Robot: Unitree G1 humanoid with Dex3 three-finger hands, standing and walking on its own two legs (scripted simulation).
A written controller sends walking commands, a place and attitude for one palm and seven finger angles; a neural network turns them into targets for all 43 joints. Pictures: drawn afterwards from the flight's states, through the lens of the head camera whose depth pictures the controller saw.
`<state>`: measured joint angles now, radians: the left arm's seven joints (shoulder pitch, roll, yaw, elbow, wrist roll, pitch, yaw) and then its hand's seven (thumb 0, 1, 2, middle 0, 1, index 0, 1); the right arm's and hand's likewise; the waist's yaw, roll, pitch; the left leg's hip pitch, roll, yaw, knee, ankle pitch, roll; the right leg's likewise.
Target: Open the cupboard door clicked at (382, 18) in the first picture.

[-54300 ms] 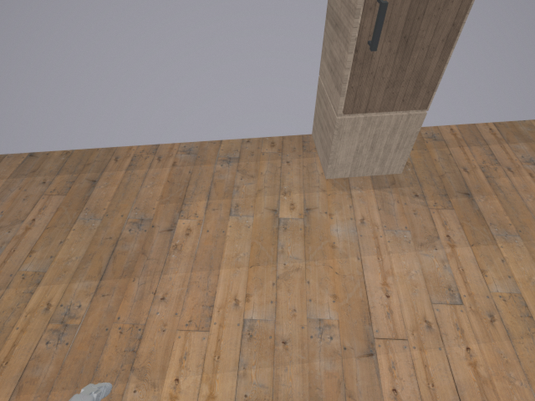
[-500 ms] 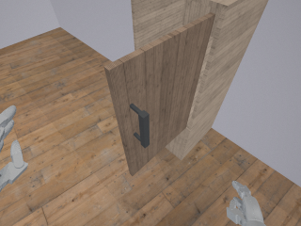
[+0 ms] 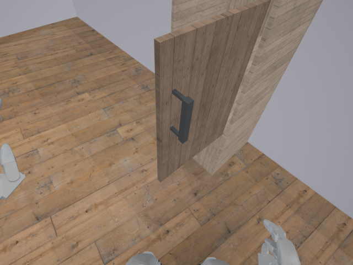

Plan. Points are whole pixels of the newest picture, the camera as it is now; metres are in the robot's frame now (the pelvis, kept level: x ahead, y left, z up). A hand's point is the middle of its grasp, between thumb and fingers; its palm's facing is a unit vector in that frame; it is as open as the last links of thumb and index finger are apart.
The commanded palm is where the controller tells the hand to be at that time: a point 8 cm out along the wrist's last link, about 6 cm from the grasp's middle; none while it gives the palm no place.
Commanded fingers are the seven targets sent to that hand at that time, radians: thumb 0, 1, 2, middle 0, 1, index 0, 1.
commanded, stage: step back with the hand held close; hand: left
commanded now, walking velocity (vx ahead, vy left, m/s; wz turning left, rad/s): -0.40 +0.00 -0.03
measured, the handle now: (180, 117) +0.46 +0.02 +0.05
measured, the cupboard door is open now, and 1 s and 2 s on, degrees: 88 88 88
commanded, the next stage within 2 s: stop stepping back and stand still in 0.48 s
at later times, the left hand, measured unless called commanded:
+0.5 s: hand out of the picture +0.13 +0.26 +0.18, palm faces +0.31 -0.80 -0.51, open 7.4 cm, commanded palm +0.07 +0.29 +0.19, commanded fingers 0.00 0.90 0.90 -0.20 -0.30 -0.20 -0.30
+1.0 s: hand out of the picture +0.03 +0.27 +0.19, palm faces +0.35 -0.82 -0.46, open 7.4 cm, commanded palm -0.03 +0.31 +0.19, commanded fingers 0.00 0.90 0.90 -0.20 -0.30 -0.20 -0.30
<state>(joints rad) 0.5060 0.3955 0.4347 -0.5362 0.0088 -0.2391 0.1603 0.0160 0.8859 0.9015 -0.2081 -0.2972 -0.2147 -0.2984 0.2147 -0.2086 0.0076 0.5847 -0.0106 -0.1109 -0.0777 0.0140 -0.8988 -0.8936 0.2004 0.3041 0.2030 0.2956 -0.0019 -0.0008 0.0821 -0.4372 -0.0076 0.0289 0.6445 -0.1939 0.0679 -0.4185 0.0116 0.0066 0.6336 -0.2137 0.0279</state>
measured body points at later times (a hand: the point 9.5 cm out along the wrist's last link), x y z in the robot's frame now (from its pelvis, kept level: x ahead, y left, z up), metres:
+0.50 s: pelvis -0.09 +0.00 +0.02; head -0.06 +0.03 +0.46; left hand +0.11 +0.30 +0.21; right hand +0.10 -0.25 -0.04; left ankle +0.05 +0.07 -0.72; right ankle -0.14 -0.11 -0.69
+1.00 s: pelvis -0.19 +0.02 +0.03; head -0.20 +0.05 +0.47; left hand +0.00 +0.31 +0.21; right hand -0.07 -0.20 -0.06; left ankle -0.10 +0.10 -0.72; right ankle -0.22 -0.08 -0.70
